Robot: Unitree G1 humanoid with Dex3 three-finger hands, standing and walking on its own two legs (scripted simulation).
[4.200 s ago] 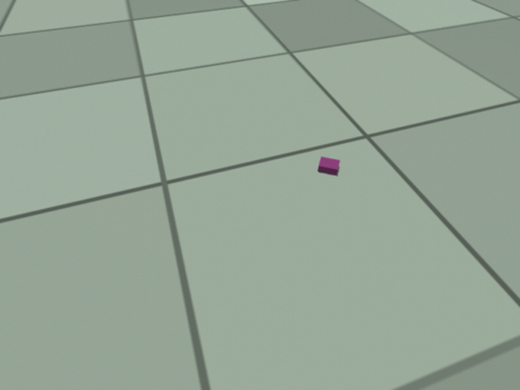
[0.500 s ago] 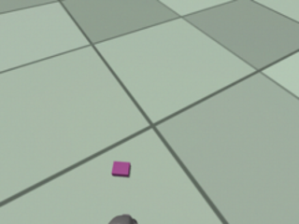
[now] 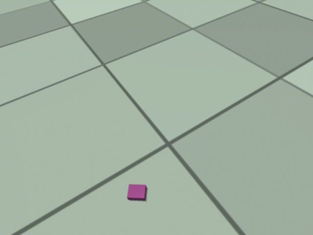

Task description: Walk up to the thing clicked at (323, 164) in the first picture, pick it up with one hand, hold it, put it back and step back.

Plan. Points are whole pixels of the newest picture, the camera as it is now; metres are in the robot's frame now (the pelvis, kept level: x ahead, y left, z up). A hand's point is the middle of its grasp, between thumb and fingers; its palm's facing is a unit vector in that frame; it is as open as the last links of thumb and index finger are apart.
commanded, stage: walk up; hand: left
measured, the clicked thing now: (137, 192) +0.48 +0.21 -0.74
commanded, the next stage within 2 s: none
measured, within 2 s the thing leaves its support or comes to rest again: neither
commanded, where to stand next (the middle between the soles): +0.05 +0.01 m, yaw -1 degrees
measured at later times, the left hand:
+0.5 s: hand out of the picture +0.11 +0.27 -0.14, palm faces -0.03 -0.94 -0.35, open 7.4 cm
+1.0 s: hand out of the picture +0.12 +0.26 -0.13, palm faces -0.02 -0.94 -0.35, open 7.4 cm
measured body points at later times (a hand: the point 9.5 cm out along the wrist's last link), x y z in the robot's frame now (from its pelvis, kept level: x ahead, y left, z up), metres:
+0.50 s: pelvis +0.03 +0.02 +0.01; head +0.03 +0.02 +0.46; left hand +0.11 +0.32 -0.12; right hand +0.12 -0.29 -0.11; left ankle +0.01 +0.14 -0.72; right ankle +0.05 -0.14 -0.72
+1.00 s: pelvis +0.03 +0.01 +0.02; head +0.03 +0.00 +0.47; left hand +0.12 +0.31 -0.11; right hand +0.10 -0.30 -0.11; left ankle +0.01 +0.14 -0.72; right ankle +0.05 -0.14 -0.72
